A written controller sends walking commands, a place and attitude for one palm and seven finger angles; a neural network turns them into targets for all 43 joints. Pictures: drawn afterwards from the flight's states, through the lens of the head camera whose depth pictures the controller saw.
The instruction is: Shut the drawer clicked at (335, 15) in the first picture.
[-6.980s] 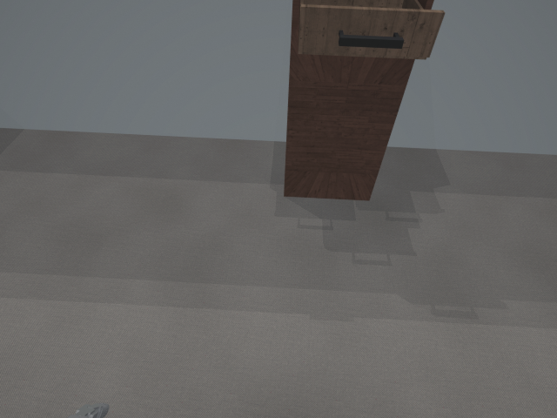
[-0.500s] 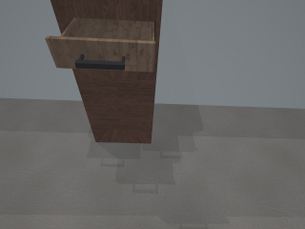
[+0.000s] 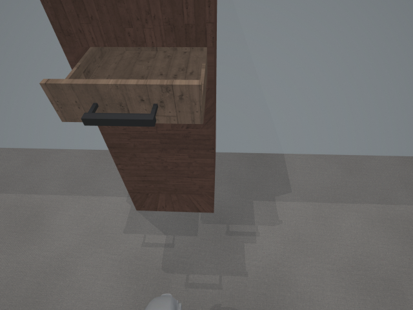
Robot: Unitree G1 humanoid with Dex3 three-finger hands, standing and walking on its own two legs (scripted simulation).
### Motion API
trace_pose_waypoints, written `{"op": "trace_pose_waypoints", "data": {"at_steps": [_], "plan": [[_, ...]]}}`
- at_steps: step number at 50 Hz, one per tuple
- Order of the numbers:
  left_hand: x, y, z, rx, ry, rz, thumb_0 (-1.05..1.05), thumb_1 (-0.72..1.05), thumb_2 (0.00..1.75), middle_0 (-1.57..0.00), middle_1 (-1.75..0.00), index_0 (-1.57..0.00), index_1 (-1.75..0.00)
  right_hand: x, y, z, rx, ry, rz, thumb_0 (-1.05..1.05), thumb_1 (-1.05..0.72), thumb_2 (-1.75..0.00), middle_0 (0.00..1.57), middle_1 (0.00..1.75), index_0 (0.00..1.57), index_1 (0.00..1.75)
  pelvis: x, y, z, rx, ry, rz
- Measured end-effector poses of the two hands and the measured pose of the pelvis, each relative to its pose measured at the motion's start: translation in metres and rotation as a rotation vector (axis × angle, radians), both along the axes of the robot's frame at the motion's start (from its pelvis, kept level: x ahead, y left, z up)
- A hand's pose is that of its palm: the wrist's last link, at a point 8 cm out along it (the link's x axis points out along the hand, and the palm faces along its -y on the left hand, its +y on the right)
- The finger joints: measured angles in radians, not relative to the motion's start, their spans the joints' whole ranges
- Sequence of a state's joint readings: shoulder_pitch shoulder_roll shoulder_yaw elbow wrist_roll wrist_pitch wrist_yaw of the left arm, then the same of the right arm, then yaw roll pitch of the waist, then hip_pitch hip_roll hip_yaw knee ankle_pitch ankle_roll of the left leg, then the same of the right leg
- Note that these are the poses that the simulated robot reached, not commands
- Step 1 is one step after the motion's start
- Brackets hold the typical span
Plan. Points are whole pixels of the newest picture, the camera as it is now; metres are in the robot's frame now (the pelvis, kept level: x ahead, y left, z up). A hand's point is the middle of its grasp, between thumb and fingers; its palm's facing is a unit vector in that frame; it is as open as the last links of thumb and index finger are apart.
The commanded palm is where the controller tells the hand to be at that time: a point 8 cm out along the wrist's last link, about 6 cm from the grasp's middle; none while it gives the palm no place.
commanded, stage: take the last steps up to it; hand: left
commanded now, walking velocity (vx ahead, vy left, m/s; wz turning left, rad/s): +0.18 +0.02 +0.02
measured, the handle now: (122, 113) +0.52 +0.24 +0.09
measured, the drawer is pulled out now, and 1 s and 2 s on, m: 0.18 0.18 0.18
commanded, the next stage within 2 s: come to a stop and stand still in 0.06 s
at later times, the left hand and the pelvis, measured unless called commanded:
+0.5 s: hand (121, 302) +0.17 +0.22 -0.18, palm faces +0.03 -0.97 -0.24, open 7.3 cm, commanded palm none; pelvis +0.10 +0.02 -0.01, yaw -2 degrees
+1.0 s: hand out of the picture +0.10 +0.19 -0.16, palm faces +0.06 -0.97 -0.25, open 7.4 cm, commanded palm none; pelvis +0.06 +0.00 +0.00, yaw -1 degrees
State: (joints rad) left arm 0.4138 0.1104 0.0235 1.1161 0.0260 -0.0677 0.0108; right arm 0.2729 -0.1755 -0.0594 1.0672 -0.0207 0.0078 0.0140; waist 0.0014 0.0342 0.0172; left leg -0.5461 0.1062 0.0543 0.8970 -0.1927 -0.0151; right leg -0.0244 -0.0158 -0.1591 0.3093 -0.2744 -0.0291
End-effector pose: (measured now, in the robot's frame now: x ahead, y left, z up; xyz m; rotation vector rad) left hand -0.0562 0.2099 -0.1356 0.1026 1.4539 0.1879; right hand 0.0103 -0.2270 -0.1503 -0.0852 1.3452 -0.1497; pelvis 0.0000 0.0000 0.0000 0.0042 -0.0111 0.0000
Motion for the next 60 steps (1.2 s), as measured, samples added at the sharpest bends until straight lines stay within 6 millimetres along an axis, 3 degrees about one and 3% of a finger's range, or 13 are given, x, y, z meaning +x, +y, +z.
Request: {"op": "trace_pose_waypoints", "data": {"at_steps": [7,11,15,22,26,29,32,38,46,55,60], "plan": [[0.002,0.007,-0.02,-0.067,0.137,0.078,0.01,0.91,0.9,-0.2,-0.3,-0.2,-0.3,0.117,0.023,0.0,-0.05,-0.125,0.098,0.01,-0.93,-0.9,0.2,0.3,0.2,0.3,0.055,0.028,-0.016,-0.021,0.002,0.004],[0.034,0.025,-0.033,-0.07,0.16,0.059,0.01,0.91,0.9,-0.2,-0.3,-0.2,-0.3,0.156,0.041,0.001,-0.073,-0.195,0.098,0.01,-0.92,-0.9,0.2,0.3,0.2,0.3,0.078,0.04,-0.024,-0.004,-0.005,-0.018],[0.094,0.043,-0.029,-0.036,0.068,0.017,0.01,0.91,0.9,-0.2,-0.3,-0.2,-0.3,0.167,0.053,0.008,-0.069,-0.187,0.062,0.0,-0.92,-0.9,0.2,0.3,0.2,0.3,0.094,0.043,-0.013,0.004,-0.012,-0.03],[0.194,0.057,-0.016,0.035,-0.13,-0.062,0.01,0.92,0.9,-0.2,-0.3,-0.2,-0.3,0.172,0.035,0.009,-0.074,-0.158,0.022,-0.01,-0.94,-0.9,0.21,0.3,0.21,0.3,0.102,0.034,-0.008,0.005,-0.013,-0.037],[0.229,0.053,-0.004,0.082,-0.219,-0.087,0.01,0.92,0.9,-0.2,-0.3,-0.2,-0.3,0.165,0.017,0.0,-0.058,-0.133,0.007,0.0,-0.93,-0.9,0.21,0.3,0.2,0.3,0.102,0.02,-0.011,0.008,-0.014,-0.038],[0.24,0.045,0.0,0.121,-0.268,-0.114,0.0,0.92,0.9,-0.2,-0.3,-0.2,-0.3,0.158,-0.001,-0.013,-0.033,-0.123,-0.012,0.0,-0.92,-0.9,0.21,0.3,0.2,0.3,0.103,0.004,-0.018,0.029,-0.012,-0.043],[0.239,0.032,0.007,0.136,-0.268,-0.139,0.0,0.91,0.9,-0.2,-0.3,-0.2,-0.3,0.146,-0.015,-0.02,-0.02,-0.098,-0.036,0.0,-0.91,-0.9,0.2,0.3,0.2,0.3,0.1,-0.005,-0.018,0.025,-0.015,-0.042],[0.22,0.013,0.017,0.12,-0.243,-0.128,0.01,0.91,0.9,-0.2,-0.3,-0.2,-0.3,0.113,-0.03,-0.016,-0.014,-0.025,-0.04,0.01,-0.91,-0.9,0.2,0.3,0.2,0.3,0.09,-0.014,-0.007,0.041,-0.011,-0.035],[0.179,0.014,0.014,0.095,-0.214,-0.064,0.01,0.91,0.9,-0.2,-0.3,-0.2,-0.3,0.075,-0.031,-0.005,-0.033,0.063,0.009,0.01,-0.91,-0.9,0.2,0.3,0.2,0.3,0.073,-0.011,-0.001,0.045,0.005,-0.013],[0.115,0.052,-0.014,0.038,-0.083,-0.007,0.01,0.91,0.9,-0.2,-0.3,-0.2,-0.3,0.061,0.004,0.006,-0.097,-0.003,0.03,0.01,-0.91,-0.9,0.2,0.3,0.2,0.3,0.058,0.023,-0.008,-0.016,0.019,-0.018],[0.102,0.061,-0.017,0.0,-0.025,-0.017,0.01,0.91,0.9,-0.2,-0.3,-0.2,-0.3,0.039,0.037,0.015,-0.077,0.035,0.003,0.01,-0.91,-0.9,0.2,0.3,0.2,0.3,0.063,0.033,0.0,-0.018,0.016,-0.012]]}}
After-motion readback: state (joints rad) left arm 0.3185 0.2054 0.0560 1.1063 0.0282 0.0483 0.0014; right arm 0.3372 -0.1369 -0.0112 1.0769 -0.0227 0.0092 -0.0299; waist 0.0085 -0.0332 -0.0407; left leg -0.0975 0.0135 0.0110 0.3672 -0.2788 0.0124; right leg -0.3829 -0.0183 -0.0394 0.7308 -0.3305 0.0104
